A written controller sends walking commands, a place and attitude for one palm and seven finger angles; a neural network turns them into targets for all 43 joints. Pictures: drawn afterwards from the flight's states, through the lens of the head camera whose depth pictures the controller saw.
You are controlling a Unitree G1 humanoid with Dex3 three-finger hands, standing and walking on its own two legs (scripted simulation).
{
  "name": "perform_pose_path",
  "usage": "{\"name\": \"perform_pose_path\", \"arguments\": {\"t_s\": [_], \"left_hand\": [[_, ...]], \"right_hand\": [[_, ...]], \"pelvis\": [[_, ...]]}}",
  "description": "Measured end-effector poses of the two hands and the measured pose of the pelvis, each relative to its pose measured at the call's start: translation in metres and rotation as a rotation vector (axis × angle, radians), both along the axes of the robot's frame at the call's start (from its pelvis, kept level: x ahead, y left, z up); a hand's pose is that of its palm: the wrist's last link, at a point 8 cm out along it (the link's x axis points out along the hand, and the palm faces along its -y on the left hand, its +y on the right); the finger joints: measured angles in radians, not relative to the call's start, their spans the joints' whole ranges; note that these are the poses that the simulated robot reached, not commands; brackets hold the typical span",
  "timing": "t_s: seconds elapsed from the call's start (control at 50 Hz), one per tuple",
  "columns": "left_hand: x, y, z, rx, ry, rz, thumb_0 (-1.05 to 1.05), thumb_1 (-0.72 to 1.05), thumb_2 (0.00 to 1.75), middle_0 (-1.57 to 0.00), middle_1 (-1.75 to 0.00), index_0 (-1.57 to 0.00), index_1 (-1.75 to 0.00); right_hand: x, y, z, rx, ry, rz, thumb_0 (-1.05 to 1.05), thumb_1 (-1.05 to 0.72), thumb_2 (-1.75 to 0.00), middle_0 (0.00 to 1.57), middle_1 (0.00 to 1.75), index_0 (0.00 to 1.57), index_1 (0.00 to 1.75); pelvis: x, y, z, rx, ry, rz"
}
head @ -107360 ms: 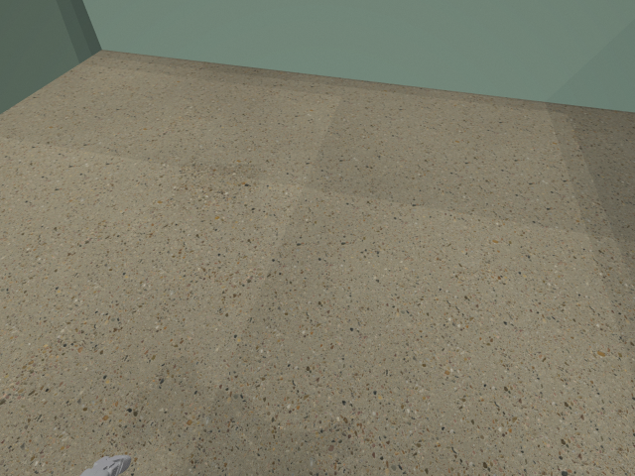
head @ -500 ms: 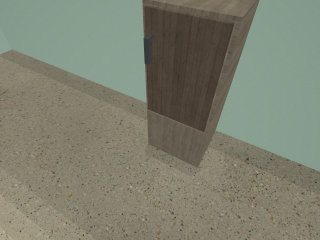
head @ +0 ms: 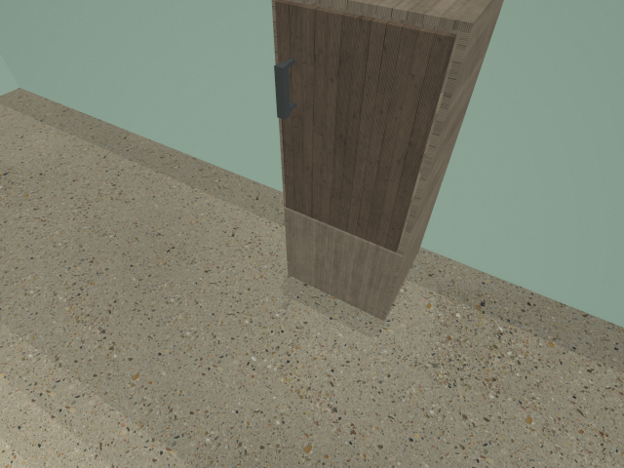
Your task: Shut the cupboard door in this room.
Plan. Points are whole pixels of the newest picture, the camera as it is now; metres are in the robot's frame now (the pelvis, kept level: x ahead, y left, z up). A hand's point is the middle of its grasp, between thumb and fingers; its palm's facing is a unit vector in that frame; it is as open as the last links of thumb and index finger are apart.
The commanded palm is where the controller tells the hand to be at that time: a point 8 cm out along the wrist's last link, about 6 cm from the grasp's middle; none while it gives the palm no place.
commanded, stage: look to check the result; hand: left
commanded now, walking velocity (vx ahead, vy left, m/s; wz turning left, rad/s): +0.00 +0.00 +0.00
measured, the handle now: (287, 88) +0.89 +0.10 +0.06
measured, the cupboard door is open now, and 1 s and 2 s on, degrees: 0 0 0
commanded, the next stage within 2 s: stand and wait in 0.06 s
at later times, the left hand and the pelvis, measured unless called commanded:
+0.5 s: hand out of the picture -0.02 +0.16 -0.18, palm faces +0.05 -0.99 -0.15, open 7.4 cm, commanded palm none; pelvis +0.01 +0.00 +0.00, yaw +0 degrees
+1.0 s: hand out of the picture +0.00 +0.17 -0.18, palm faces +0.04 -0.99 -0.15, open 7.4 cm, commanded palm none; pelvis +0.03 +0.01 +0.00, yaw +0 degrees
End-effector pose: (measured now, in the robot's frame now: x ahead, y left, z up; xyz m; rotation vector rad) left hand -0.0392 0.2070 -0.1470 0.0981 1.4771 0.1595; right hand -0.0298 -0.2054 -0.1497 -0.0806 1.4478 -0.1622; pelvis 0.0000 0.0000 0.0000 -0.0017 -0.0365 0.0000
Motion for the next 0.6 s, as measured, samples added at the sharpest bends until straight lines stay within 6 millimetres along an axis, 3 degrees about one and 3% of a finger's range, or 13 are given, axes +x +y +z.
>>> {"name": "perform_pose_path", "arguments": {"t_s": [0.26,0.6], "left_hand": [[0.019,-0.005,-0.002,-0.014,-0.03,-0.003,0.0,0.91,0.9,-0.2,-0.3,-0.2,-0.3],[0.02,0.002,-0.002,-0.012,0.006,0.003,0.0,0.91,0.9,-0.2,-0.3,-0.2,-0.3]], "right_hand": [[0.014,-0.001,0.002,-0.003,-0.01,0.01,0.01,-0.91,-0.9,0.2,0.3,0.2,0.3],[0.022,0.001,0.005,-0.014,0.011,0.014,0.01,-0.91,-0.9,0.2,0.3,0.2,0.3]], "pelvis": [[0.008,-0.002,0.001,-0.003,-0.002,0.005],[0.018,0.002,0.002,-0.003,0.004,0.005]]}}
